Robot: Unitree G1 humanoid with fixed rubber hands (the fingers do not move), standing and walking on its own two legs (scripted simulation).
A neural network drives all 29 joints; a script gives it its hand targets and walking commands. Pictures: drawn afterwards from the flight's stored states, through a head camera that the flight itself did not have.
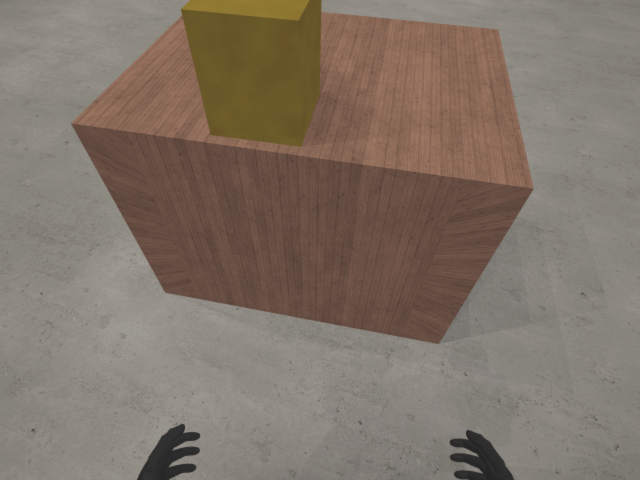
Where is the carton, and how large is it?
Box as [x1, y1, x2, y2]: [181, 0, 320, 146]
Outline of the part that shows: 190,0 181,8 181,12 210,133 215,135 301,146 319,93 320,0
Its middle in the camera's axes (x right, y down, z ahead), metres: -0.11 -0.36 +0.80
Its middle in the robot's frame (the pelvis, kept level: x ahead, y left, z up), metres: +0.85 +0.12 +0.08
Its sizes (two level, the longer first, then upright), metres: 0.210 0.200 0.250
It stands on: a pedestal, 0.72 m high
